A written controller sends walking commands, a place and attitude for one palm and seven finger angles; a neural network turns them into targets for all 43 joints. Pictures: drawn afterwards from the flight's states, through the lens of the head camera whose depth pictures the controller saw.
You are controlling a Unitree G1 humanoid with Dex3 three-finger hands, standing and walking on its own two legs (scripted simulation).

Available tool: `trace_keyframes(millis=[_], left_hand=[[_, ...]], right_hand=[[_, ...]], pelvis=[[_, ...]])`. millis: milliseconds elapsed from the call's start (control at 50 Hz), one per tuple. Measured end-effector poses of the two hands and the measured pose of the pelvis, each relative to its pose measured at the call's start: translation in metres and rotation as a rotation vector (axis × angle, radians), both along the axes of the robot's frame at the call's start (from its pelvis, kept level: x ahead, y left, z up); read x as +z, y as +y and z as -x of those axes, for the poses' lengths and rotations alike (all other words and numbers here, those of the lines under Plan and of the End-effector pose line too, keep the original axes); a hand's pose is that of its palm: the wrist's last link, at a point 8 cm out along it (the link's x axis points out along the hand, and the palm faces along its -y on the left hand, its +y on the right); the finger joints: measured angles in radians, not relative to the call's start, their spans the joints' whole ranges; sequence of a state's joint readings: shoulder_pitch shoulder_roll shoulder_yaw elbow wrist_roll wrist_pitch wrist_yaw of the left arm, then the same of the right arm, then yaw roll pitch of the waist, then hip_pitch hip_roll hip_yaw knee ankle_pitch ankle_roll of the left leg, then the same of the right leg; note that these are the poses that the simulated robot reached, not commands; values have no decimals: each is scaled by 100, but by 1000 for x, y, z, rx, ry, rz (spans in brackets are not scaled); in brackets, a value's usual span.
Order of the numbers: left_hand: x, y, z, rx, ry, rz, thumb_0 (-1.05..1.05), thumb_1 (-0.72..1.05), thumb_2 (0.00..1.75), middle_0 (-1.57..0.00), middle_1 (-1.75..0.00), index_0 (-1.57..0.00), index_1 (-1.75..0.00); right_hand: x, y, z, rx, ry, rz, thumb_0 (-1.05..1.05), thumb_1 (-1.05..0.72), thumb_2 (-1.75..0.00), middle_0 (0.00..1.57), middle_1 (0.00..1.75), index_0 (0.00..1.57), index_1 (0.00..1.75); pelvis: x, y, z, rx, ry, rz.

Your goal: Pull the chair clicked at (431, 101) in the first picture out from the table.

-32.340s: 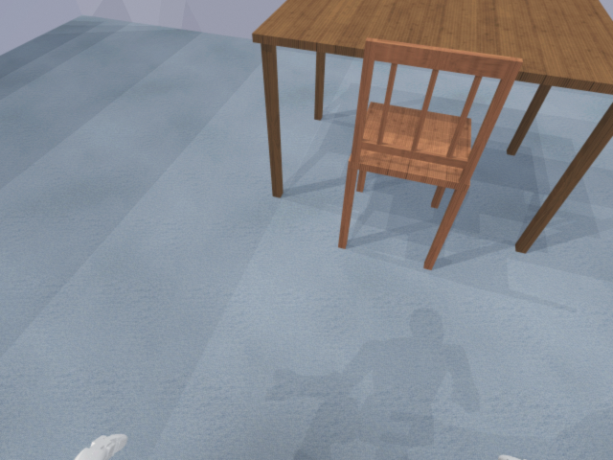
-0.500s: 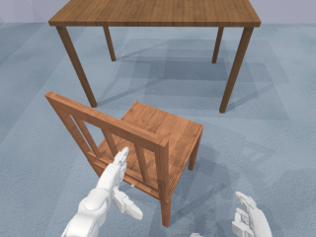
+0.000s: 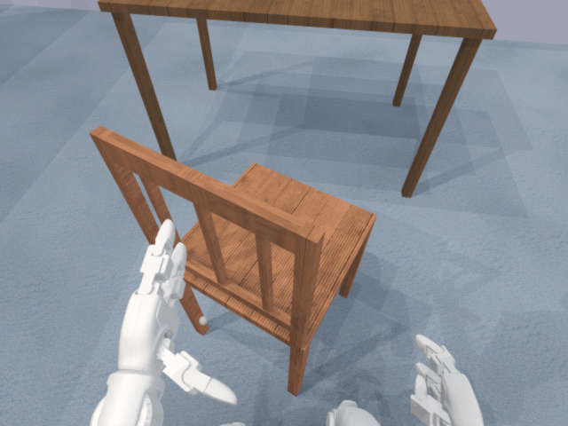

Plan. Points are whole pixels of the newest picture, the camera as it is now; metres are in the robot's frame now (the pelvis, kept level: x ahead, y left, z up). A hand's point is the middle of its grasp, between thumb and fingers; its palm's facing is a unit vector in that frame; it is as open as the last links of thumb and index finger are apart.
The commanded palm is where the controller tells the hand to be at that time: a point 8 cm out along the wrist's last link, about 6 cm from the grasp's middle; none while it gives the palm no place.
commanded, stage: draw the hand back to the body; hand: left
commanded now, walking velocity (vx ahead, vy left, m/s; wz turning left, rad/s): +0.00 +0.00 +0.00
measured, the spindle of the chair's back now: (213, 247) +0.40 +0.15 -0.03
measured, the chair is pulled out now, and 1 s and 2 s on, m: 0.61 0.61 0.61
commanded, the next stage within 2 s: step back with the hand held close in 1.36 s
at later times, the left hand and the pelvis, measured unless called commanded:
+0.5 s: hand (117, 324) +0.21 +0.19 +0.13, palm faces +0.20 -0.94 -0.27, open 15.9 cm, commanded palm +0.17 +0.24 +0.16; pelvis +0.02 +0.01 +0.03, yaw +0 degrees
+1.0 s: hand out of the picture +0.23 +0.28 +0.23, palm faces +0.48 -0.79 -0.39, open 9.2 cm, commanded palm +0.18 +0.32 +0.23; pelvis +0.04 +0.02 +0.06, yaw -1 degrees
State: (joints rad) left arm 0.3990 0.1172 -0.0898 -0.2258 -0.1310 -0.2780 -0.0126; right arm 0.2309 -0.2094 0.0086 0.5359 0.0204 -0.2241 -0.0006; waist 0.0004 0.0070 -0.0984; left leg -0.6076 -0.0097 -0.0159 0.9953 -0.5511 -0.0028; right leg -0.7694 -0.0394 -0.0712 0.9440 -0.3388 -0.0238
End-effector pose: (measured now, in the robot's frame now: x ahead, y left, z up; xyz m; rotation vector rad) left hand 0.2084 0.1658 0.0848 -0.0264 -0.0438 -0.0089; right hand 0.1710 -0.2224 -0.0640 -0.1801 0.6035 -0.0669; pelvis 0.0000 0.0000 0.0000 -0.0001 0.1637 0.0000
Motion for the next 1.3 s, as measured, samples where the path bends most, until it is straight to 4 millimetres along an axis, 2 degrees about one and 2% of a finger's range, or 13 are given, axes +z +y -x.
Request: trace_keyframes(millis=[60, 160, 220, 300, 380, 520, 680, 760, 880, 1040, 1100, 1220, 1300], left_hand=[[3, 6, 6, -4, -37, -61, -1, -55, 20, 0, 0, 0, 0], [-4, 5, 18, -110, 127, -107, -1, -55, 20, 0, 0, 0, 0], [11, 15, 20, -95, 129, -104, -1, -55, 20, -1, 0, -1, 0], [43, 37, 18, -2, 13, -96, -1, -52, 22, -1, -1, -1, -1], [58, 54, 21, 134, 30, -217, -1, -44, 26, -2, -2, -2, -3], [61, 71, 36, 242, 146, -300, -1, -23, 36, -5, -7, -5, -7], [107, 102, 33, 369, 24, -387, 0, 5, 49, -9, -13, -9, -13], [117, 113, 28, 404, -10, -393, 0, 19, 56, -11, -16, -11, -16], [129, 129, 26, 441, -29, -422, 1, 40, 67, -14, -20, -14, -20], [164, 153, 27, 520, -139, -488, 1, 69, 80, -18, -26, -18, -26], [162, 157, 25, 534, -138, -475, 1, 77, 84, -19, -28, -19, -28], [140, 150, 20, 490, -62, -424, 2, 85, 88, -20, -29, -20, -30], [144, 145, 22, 466, -78, -434, 2, 87, 89, -21, -30, -20, -30]], right_hand=[[-11, 5, 1, 11, 16, -27, 1, -90, -89, 21, 30, 20, 30], [-12, 10, 2, -18, 18, -53, 1, -90, -89, 21, 30, 20, 30], [-5, 10, 2, -42, -3, -48, 1, -90, -89, 21, 30, 20, 30], [7, 7, -1, -49, -26, -32, 1, -90, -89, 21, 30, 20, 30], [18, 2, -6, -69, -12, -2, 1, -90, -89, 21, 30, 20, 30], [35, -1, -20, -81, -14, 34, 1, -90, -89, 21, 30, 20, 30], [46, 15, -38, -38, -41, 21, 1, -90, -89, 20, 30, 20, 30], [48, 23, -43, -22, -35, 3, 1, -90, -89, 21, 30, 20, 30], [51, 26, -44, -10, -12, 4, 1, -90, -89, 21, 30, 20, 30], [48, 23, -40, -15, 20, 16, 1, -90, -89, 21, 30, 20, 30], [47, 21, -38, -23, 35, 15, 1, -90, -89, 21, 30, 20, 30], [47, 17, -32, -34, 55, 29, 1, -90, -89, 21, 30, 20, 30], [49, 16, -29, -37, 47, 36, 1, -90, -89, 21, 30, 20, 30]], pelvis=[[-6, 2, 2, -5, 7, 1], [-3, 5, 1, -9, -12, 2], [3, 5, -1, -9, -26, 3], [10, 4, -5, -3, -41, 9], [20, 5, -10, -3, -76, 9], [35, 9, -20, -3, -140, 12], [47, 12, -27, -3, -199, 15], [51, 14, -29, -10, -213, 14], [56, 14, -33, -16, -226, 18], [59, 18, -36, -20, -242, 22], [60, 19, -35, -22, -241, 20], [61, 20, -34, -26, -237, 19], [61, 20, -35, -25, -243, 22]])
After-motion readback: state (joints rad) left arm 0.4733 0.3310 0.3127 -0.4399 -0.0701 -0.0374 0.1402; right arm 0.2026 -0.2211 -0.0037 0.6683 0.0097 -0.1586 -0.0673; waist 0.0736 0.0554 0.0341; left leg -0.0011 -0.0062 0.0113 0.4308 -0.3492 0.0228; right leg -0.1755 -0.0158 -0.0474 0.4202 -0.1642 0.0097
